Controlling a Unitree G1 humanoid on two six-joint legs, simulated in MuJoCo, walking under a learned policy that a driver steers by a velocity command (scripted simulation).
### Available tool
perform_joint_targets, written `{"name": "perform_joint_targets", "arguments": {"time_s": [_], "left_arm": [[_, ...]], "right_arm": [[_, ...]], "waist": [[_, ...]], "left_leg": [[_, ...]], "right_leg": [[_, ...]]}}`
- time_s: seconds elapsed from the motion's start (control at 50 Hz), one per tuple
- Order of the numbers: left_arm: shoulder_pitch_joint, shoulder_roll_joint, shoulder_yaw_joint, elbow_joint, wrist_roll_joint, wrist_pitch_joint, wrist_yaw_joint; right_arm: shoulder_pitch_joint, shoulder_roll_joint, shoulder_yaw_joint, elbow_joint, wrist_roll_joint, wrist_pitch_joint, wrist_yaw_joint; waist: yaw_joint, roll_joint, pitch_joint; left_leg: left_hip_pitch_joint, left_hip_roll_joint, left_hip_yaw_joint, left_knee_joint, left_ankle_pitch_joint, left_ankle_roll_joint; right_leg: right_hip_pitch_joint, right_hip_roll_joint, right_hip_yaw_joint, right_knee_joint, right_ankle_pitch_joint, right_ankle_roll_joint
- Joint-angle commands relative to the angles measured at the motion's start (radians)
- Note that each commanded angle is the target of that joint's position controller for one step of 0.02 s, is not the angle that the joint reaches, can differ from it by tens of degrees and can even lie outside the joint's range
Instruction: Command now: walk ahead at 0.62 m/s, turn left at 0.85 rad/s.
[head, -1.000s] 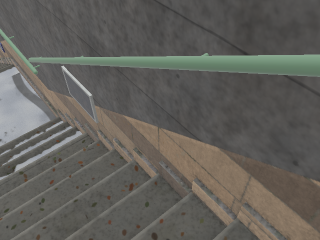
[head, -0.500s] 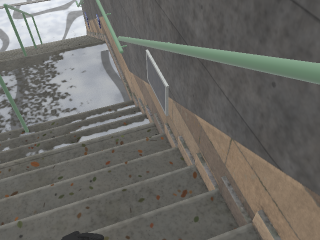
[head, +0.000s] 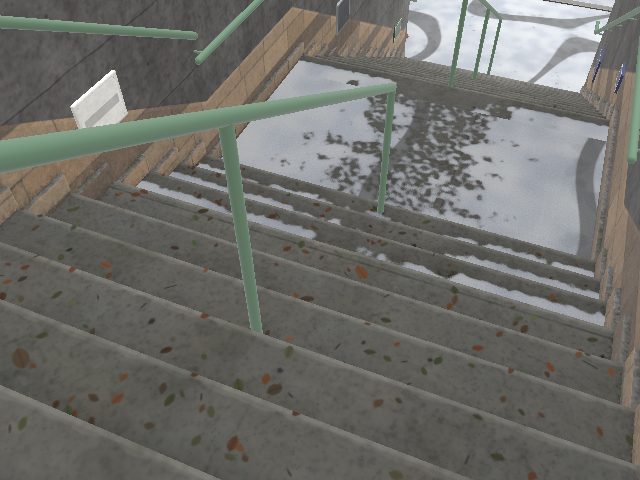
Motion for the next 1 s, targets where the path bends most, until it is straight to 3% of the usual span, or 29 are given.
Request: {"name": "perform_joint_targets", "arguments": {"time_s": [0.02, 0.06, 0.1, 0.12, 0.14, 0.16, 0.18, 0.2, 0.22, 0.28, 0.3, 0.32, 0.38, 0.52, 0.58, 0.6, 0.62, 0.64, 0.66, 0.68, 0.72, 0.76, 0.78, 0.8, 0.84, 0.88, 0.92, 0.96, 1.0], "left_arm": [[0.126, 0.188, 0.053, 0.088, -0.078, 0.072, -0.045], [0.112, 0.169, 0.047, 0.103, -0.076, 0.116, -0.074], [0.017, 0.174, 0.048, 0.104, -0.089, 0.127, -0.071], [-0.038, 0.174, 0.048, 0.088, -0.085, 0.125, -0.07], [-0.159, 0.091, 0.022, 0.035, -0.044, 0.123, -0.078], [-0.172, 0.03, 0.014, -0.073, -0.034, 0.116, -0.076], [-0.249, 0.085, 0.023, -0.103, -0.044, 0.111, -0.066], [-0.179, 0.064, 0.022, -0.079, -0.071, 0.108, -0.058], [-0.094, 0.051, 0.024, -0.017, -0.063, 0.116, -0.049], [0.038, 0.042, 0.038, 0.064, -0.045, 0.164, -0.043], [0.033, 0.077, 0.058, 0.065, -0.058, 0.164, -0.059], [-0.006, 0.053, 0.055, 0.058, -0.063, 0.164, -0.068], [-0.11, 0.002, 0.039, 0.05, -0.042, 0.153, -0.117], [-0.292, 0.006, 0.031, 0.006, -0.064, 0.164, -0.104], [0.028, 0.087, 0.066, 0.095, -0.046, 0.168, -0.077], [0.215, 0.1, 0.075, 0.145, -0.051, 0.156, -0.076], [0.202, 0.155, 0.069, 0.161, -0.1, 0.154, -0.089], [0.21, 0.145, 0.047, 0.152, -0.127, 0.149, -0.096], [0.204, 0.198, 0.069, 0.126, -0.098, 0.155, -0.083], [0.126, 0.139, 0.055, 0.117, -0.081, 0.158, -0.07], [-0.069, 0.05, 0.016, 0.057, -0.067, 0.116, -0.047], [-0.07, 0.103, 0.02, 0.043, -0.073, 0.097, -0.032], [-0.022, 0.124, 0.03, 0.051, -0.06, 0.089, -0.041], [0.057, 0.067, 0.023, 0.088, -0.078, 0.078, -0.033], [0.001, 0.03, 0.008, 0.063, -0.09, 0.068, -0.037], [-0.004, 0.077, 0.02, 0.05, -0.087, 0.078, -0.041], [0.004, 0.069, 0.017, 0.043, -0.052, 0.087, -0.045], [0.005, 0.067, 0.018, 0.024, -0.035, 0.104, -0.038], [-0.104, 0.078, 0.028, 0.003, -0.03, 0.106, -0.051]], "right_arm": [[-0.234, -0.079, -0.052, -0.111, 0.065, 0.054, -0.058], [-0.155, -0.046, -0.037, -0.087, 0.091, 0.098, -0.077], [0.023, -0.029, -0.04, -0.002, 0.087, 0.094, -0.095], [0.24, -0.064, -0.064, 0.097, 0.08, 0.085, -0.12], [0.341, -0.121, -0.066, 0.159, 0.075, 0.069, -0.137], [0.273, -0.26, -0.071, 0.127, 0.118, 0.048, -0.142], [0.341, -0.268, -0.084, 0.17, 0.116, 0.042, -0.144], [0.302, -0.244, -0.079, 0.201, 0.082, 0.034, -0.148], [0.215, -0.188, -0.068, 0.211, 0.057, 0.031, -0.149], [0.059, -0.107, -0.055, 0.205, 0.027, -0.012, -0.134], [0.02, -0.067, -0.049, 0.219, 0.04, -0.04, -0.131], [0.004, -0.072, -0.053, 0.233, 0.053, -0.062, -0.133], [0.067, -0.074, -0.05, 0.27, 0.067, -0.091, -0.15], [0.233, -0.123, -0.065, 0.329, 0.023, -0.059, -0.187], [0.249, -0.189, -0.081, 0.329, 0.022, -0.028, -0.192], [0.127, -0.161, -0.079, 0.315, 0.032, -0.02, -0.194], [0.013, -0.002, -0.043, 0.26, 0.006, -0.02, -0.183], [-0.024, -0.005, -0.026, 0.125, 0.012, -0.032, -0.168], [-0.053, -0.076, -0.035, 0.072, 0.026, -0.057, -0.169], [-0.059, -0.144, -0.058, 0.12, 0.021, -0.054, -0.176], [-0.063, -0.108, -0.055, 0.152, 0.006, -0.029, -0.176], [-0.096, -0.054, -0.035, 0.137, -0.021, 0.012, -0.153], [0.034, -0.062, -0.042, 0.199, -0.006, 0.015, -0.146], [-0.04, -0.12, -0.066, 0.171, 0.027, -0.005, -0.145], [-0.146, -0.099, -0.058, 0.136, 0.014, -0.033, -0.122], [-0.174, -0.045, -0.034, 0.125, 0.027, -0.028, -0.109], [-0.115, -0.065, -0.052, 0.11, 0.04, -0.043, -0.116], [-0.015, -0.099, -0.062, 0.108, 0.084, -0.052, -0.132], [0.389, -0.123, -0.094, 0.205, 0.081, -0.041, -0.151]], "waist": [[-0.01, -0.122, 0.156], [-0.058, -0.215, 0.102], [-0.195, -0.167, 0.07], [-0.326, -0.007, -0.002], [-0.389, 0.307, 0.044], [-0.309, 0.464, -0.008], [-0.358, 0.237, -0.063], [-0.28, 0.126, 0.008], [-0.205, 0.06, 0.06], [-0.106, 0.075, 0.073], [-0.064, 0.014, 0.093], [-0.057, 0.072, 0.114], [-0.086, 0.038, 0.15], [-0.192, 0.033, 0.296], [-0.069, 0.002, 0.102], [0.078, -0.117, 0.051], [0.039, -0.307, 0.114], [-0.023, -0.218, -0.031], [0.005, -0.161, -0.13], [-0.07, -0.001, 0.018], [-0.173, 0.05, 0.146], [-0.181, -0.053, 0.122], [-0.193, -0.106, 0.059], [-0.156, -0.044, 0.069], [-0.133, 0.009, 0.075], [-0.1, -0.07, 0.076], [-0.099, -0.134, 0.081], [-0.143, -0.108, 0.134], [-0.394, -0.037, 0.042]], "left_leg": [[-0.104, -0.033, 0.014, -0.16, -0.009, 0.038], [0.069, -0.127, 0.117, -0.157, -0.012, 0.037], [0.349, -0.193, 0.161, -0.271, 0.033, 0.049], [0.616, -0.255, 0.161, -0.284, 0.041, 0.066], [0.769, -0.089, -0.135, -0.336, 0.067, 0.102], [0.763, 0.1, -0.472, -0.449, 0.322, 0.164], [0.748, 0.174, -0.5, -0.514, 0.34, 0.22], [0.675, 0.198, -0.481, -0.499, 0.248, 0.238], [0.575, 0.181, -0.413, -0.441, 0.215, 0.214], [0.307, 0.162, -0.282, -0.402, 0.268, 0.152], [0.225, 0.107, -0.215, -0.404, 0.126, 0.094], [0.171, 0.102, -0.199, -0.392, 0.075, 0.075], [-0.002, 0.054, -0.079, -0.368, -0.185, 0.075], [0.246, 0.143, -0.017, -0.114, 0.163, 0.12], [0.359, 0.153, 0.067, 0.472, 0.884, 0.134], [0.166, 0.032, 0.128, 1.042, 0.576, 0.096], [-0.405, -0.148, 0.102, 1.411, -0.425, 0.08], [-0.628, -0.129, -0.023, 1.259, -0.332, 0.067], [-0.661, -0.103, -0.133, 0.962, -0.24, 0.021], [-0.657, -0.025, -0.164, 0.803, -0.248, -0.008], [-0.48, 0.003, -0.175, 0.422, 0.051, -0.082], [-0.123, -0.047, -0.085, 0.213, 0.216, -0.106], [-0.071, -0.055, -0.072, 0.279, 0.343, -0.09], [-0.173, -0.038, -0.154, 0.111, 0.609, -0.077], [0.075, -0.092, -0.106, -0.198, 0.907, -0.048], [0.174, -0.144, -0.093, -0.262, 0.826, -0.04], [0.254, -0.173, -0.106, -0.159, 0.787, -0.031], [0.291, -0.175, -0.114, -0.406, 0.488, -0.05], [0.692, -0.138, -0.108, -0.537, 0.545, -0.021]], "right_leg": [[0.106, -0.232, 0.154, -0.104, -0.114, -0.098], [0.03, -0.219, 0.111, 0.001, 0.18, -0.071], [-0.109, -0.206, 0.051, 0.188, 0.326, -0.047], [-0.255, -0.158, 0.024, 0.489, 0.425, -0.038], [-0.667, -0.067, 0.107, 0.945, -0.256, -0.017], [-0.908, 0.051, 0.306, 1.112, -0.416, -0.007], [-0.885, 0.042, 0.478, 1.056, -0.348, -0.015], [-0.889, 0.043, 0.524, 1.006, -0.314, -0.026], [-0.865, 0.039, 0.564, 0.986, -0.225, -0.03], [-0.695, 0.07, 0.611, 0.925, 0.092, -0.044], [-0.629, 0.069, 0.661, 0.773, 0.322, -0.052], [-0.591, 0.081, 0.63, 0.697, 0.461, -0.057], [-0.372, 0.142, 0.537, 0.45, 0.857, -0.068], [-0.349, 0.128, 0.309, 0.247, 0.439, -0.128], [-0.052, 0.212, 0.244, 0.16, 0.04, -0.198], [0.16, 0.162, 0.362, 0.042, 0.212, -0.302], [0.351, 0.083, 0.511, 0.417, 0.695, -0.343], [0.501, 0.008, 0.734, 0.386, 0.939, -0.395], [0.482, -0.192, 1.072, 0.105, 0.335, -0.484], [0.274, -0.218, 1.1, 0.075, 0.01, -0.464], [-0.115, -0.07, 0.973, 0.12, 0.004, -0.381], [-0.427, 0.037, 0.895, 0.059, 0.148, -0.364], [-0.38, 0.034, 0.88, 0.114, 0.323, -0.355], [-0.273, 0.078, 0.893, 0.217, 0.232, -0.346], [-0.411, 0.188, 0.803, 0.287, -0.061, -0.264], [-0.394, 0.197, 0.835, 0.34, -0.028, -0.26], [-0.392, 0.177, 0.88, 0.473, 0.085, -0.259], [-0.307, 0.224, 0.833, 0.597, 0.168, -0.231], [-0.415, 0.266, 0.789, 1.108, 0.463, -0.225]]}}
